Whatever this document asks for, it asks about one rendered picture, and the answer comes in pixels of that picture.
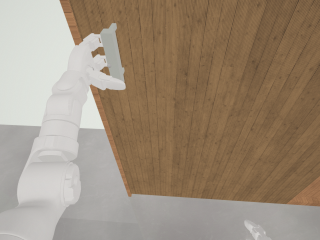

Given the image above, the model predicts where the left robot upper arm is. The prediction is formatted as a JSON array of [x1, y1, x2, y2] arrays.
[[0, 161, 81, 240]]

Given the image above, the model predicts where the handle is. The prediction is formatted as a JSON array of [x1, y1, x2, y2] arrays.
[[100, 23, 125, 82]]

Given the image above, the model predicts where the robot left hand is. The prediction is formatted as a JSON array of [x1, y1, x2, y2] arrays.
[[67, 33, 126, 90]]

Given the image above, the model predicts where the robot left forearm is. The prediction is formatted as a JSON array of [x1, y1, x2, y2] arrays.
[[17, 70, 89, 203]]

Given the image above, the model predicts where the wardrobe door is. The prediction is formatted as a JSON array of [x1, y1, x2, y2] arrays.
[[69, 0, 320, 204], [296, 176, 320, 198]]

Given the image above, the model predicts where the robot right hand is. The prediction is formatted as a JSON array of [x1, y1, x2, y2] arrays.
[[244, 219, 271, 240]]

